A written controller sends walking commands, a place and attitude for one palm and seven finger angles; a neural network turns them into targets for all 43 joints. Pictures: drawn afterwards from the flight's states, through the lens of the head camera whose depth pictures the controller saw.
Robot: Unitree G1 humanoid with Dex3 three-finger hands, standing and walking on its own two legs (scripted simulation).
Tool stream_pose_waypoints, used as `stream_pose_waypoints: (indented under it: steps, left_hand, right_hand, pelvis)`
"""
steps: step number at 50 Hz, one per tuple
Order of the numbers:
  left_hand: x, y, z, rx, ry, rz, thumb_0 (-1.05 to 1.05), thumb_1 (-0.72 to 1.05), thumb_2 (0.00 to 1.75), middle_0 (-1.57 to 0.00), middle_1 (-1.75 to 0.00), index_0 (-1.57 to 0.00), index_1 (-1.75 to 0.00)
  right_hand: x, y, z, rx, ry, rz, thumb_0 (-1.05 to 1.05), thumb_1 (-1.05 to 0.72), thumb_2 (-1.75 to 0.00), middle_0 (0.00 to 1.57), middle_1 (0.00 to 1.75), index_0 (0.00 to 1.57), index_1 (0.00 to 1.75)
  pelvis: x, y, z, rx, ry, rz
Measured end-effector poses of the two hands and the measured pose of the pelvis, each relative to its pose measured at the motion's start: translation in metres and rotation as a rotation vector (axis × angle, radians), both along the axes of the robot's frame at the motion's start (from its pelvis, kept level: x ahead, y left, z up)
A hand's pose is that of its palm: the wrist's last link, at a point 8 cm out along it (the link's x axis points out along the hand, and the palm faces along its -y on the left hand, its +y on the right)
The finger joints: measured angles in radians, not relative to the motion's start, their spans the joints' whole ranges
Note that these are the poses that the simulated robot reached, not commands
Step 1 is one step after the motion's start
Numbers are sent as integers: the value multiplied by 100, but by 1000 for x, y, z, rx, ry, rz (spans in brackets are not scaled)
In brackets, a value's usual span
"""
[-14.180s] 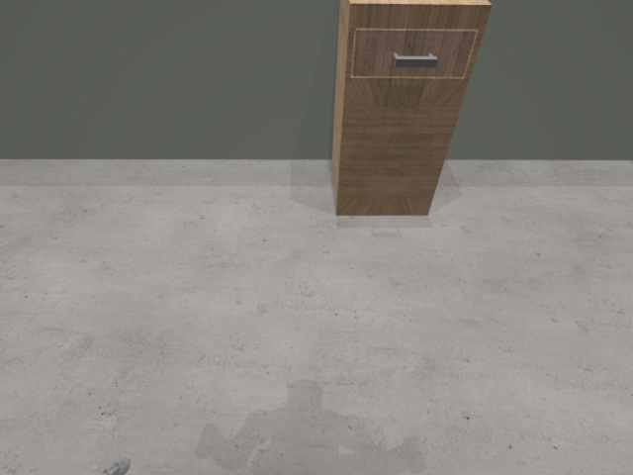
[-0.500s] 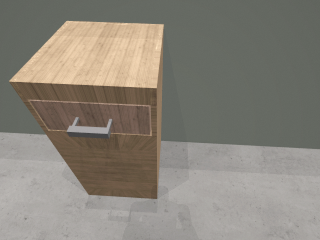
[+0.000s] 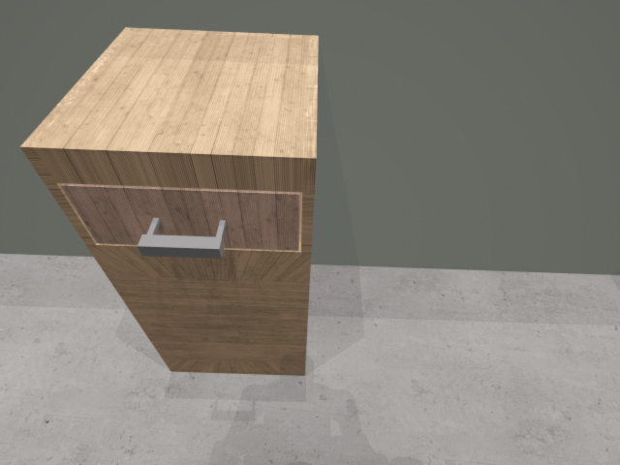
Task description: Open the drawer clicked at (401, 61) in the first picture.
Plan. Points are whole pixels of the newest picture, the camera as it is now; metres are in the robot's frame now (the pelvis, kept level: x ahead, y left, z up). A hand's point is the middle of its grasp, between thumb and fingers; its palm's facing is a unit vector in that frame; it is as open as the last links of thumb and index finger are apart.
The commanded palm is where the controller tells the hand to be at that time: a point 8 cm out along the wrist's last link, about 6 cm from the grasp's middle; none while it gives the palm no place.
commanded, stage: shuffle to correct the standing spot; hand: left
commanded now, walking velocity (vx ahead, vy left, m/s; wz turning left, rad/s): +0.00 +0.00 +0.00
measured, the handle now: (185, 235) +0.47 +0.24 -0.02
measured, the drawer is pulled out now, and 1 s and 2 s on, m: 0.00 0.00 0.00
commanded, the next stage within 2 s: come to a stop and stand still in 0.18 s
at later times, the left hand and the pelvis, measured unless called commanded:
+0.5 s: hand out of the picture -0.03 +0.19 -0.18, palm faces +0.03 -0.98 -0.22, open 7.4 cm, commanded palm none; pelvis -0.03 +0.01 -0.01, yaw +0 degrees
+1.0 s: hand out of the picture -0.01 +0.17 -0.18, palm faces +0.04 -0.98 -0.18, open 7.4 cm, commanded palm none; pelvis +0.00 +0.01 +0.00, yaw +1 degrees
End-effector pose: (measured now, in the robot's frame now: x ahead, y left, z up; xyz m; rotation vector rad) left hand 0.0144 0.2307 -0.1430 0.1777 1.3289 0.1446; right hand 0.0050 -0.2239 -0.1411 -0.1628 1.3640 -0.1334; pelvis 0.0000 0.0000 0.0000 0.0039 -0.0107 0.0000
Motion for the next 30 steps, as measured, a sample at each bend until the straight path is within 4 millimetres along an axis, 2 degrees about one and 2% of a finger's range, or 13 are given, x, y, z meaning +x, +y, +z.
stream_pose_waypoints:
  steps: [9,17,23,30]
  left_hand:
    - [-31,-2,1,-2,86,28,0,91,90,-20,-30,-20,-30]
    - [-46,2,0,25,74,45,0,90,90,-20,-30,-20,-30]
    - [-49,9,-6,16,51,37,0,90,90,-20,-30,-20,-30]
    - [-45,8,-3,-9,37,28,0,91,90,-20,-30,-20,-30]
  right_hand:
    - [-3,2,0,5,21,-4,0,-91,-90,20,30,20,30]
    - [7,-9,-6,-8,-31,11,0,-91,-90,20,30,20,30]
    - [9,-7,-2,-23,-81,11,0,-91,-90,20,30,20,30]
    - [-7,4,2,-5,-41,16,0,-91,-90,20,30,20,30]
  pelvis:
    - [-2,1,1,7,7,-5]
    - [-23,0,-4,2,-1,-6]
    - [-30,6,-8,1,-9,5]
    - [-27,8,-1,6,21,4]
